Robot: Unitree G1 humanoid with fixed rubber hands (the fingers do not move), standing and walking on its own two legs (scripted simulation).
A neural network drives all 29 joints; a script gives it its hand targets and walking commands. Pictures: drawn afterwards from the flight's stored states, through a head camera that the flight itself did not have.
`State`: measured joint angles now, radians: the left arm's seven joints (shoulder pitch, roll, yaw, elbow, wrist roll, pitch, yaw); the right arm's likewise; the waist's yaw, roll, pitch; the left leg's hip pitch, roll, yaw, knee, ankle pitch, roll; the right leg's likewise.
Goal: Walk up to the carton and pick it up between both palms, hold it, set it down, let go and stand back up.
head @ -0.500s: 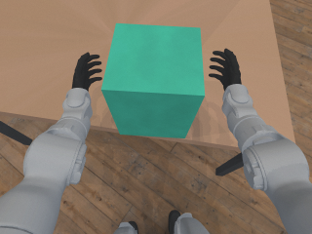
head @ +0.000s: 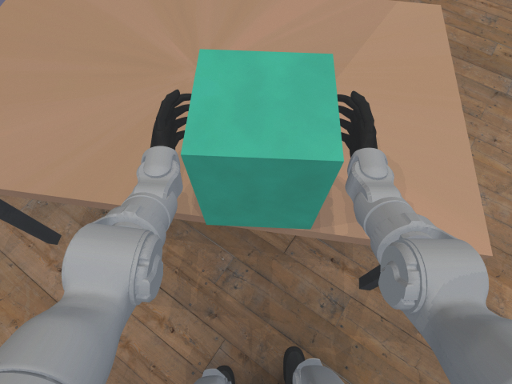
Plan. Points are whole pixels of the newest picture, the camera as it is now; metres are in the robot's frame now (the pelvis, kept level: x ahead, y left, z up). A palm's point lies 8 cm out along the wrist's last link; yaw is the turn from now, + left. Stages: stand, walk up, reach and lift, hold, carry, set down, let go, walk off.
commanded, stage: reach and lift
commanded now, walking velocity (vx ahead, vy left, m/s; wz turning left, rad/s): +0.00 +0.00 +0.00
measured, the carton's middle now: (261, 149) +0.50 -0.01 -0.01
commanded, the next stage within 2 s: none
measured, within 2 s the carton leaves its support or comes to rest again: neither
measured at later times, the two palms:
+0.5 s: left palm (166, 144) +0.48 +0.14 +0.04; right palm (358, 149) +0.46 -0.16 +0.04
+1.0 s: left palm (166, 144) +0.48 +0.14 +0.04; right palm (357, 149) +0.45 -0.16 +0.04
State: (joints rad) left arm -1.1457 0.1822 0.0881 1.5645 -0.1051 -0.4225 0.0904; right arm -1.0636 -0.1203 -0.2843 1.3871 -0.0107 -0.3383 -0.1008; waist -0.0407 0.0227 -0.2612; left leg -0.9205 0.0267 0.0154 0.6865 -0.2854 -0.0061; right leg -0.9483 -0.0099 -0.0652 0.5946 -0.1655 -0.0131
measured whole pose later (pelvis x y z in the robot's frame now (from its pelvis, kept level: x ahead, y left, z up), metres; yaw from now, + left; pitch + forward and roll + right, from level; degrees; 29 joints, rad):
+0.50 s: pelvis +0.02 +0.00 +0.03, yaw +2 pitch +22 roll -1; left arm -1.02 0.10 0.53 1.43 0.26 -0.49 0.04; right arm -0.90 0.07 -0.77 1.07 -0.52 -0.40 -0.04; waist -0.05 0.04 -0.09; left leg -0.64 0.01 0.00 0.49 -0.24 0.00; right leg -0.67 -0.02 -0.09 0.43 -0.14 0.00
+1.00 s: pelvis +0.04 +0.00 +0.03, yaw +2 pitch +19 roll -1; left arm -0.91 0.01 0.58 1.21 0.39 -0.41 0.04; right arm -0.81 0.10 -0.76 1.01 -0.53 -0.42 -0.08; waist -0.04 0.00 -0.06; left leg -0.52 0.01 0.00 0.41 -0.23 0.00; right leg -0.55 -0.01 -0.08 0.33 -0.12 0.00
